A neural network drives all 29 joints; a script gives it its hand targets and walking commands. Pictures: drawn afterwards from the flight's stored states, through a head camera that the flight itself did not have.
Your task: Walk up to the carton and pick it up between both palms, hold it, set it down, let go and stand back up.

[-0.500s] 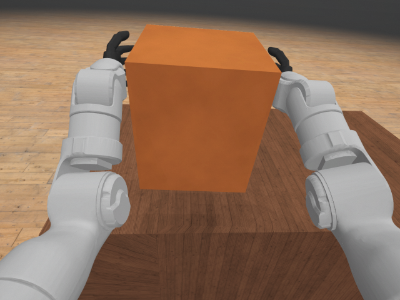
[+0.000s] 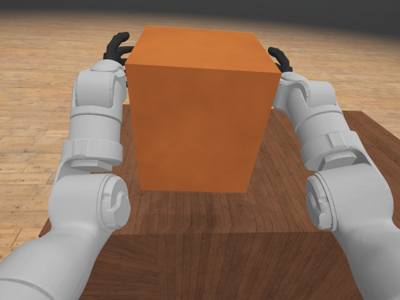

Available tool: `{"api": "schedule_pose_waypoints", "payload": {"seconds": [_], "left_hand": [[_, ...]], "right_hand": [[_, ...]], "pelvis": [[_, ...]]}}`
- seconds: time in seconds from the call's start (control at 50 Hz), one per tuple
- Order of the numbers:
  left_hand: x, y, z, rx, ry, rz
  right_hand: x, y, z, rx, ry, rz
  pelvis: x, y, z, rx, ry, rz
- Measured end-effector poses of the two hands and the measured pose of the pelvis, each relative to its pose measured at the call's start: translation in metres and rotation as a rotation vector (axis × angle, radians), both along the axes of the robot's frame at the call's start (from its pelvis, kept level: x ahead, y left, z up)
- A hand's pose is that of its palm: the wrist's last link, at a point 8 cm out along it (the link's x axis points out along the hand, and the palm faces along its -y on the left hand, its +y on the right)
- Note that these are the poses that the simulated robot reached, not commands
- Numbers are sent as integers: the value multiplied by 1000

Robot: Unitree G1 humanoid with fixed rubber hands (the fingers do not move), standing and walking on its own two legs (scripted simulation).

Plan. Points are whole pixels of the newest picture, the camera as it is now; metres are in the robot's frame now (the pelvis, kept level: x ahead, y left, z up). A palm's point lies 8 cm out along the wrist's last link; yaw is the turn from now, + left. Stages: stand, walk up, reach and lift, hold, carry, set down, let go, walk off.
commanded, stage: hold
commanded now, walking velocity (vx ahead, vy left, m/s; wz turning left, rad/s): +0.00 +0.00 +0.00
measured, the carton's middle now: (197, 110) +0.38 +0.00 +0.26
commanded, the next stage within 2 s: none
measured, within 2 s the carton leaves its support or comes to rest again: neither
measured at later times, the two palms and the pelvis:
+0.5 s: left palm (113, 72) +0.38 +0.15 +0.33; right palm (280, 85) +0.37 -0.15 +0.32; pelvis +0.00 +0.00 +0.00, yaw +0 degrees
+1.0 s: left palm (117, 71) +0.38 +0.14 +0.34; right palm (281, 90) +0.37 -0.16 +0.31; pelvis +0.00 -0.01 +0.00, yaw +0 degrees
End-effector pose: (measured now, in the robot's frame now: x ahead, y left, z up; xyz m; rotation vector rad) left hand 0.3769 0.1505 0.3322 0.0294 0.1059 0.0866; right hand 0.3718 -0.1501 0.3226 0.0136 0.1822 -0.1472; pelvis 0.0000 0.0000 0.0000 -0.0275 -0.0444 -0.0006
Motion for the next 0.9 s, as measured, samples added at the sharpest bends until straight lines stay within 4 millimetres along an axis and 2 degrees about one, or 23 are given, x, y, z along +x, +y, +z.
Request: {"api": "schedule_pose_waypoints", "payload": {"seconds": [0.52,0.72,0.9], "left_hand": [[-1,0,1,0,0,1],[-3,-7,-1,13,-5,6],[-3,-8,4,9,-16,9]], "right_hand": [[0,0,1,0,0,1],[-2,-6,-10,23,-6,6],[0,-8,-11,13,-15,12]], "pelvis": [[-1,-1,0,0,1,1],[1,-2,0,3,-12,1],[2,-6,0,6,-18,-1]]}}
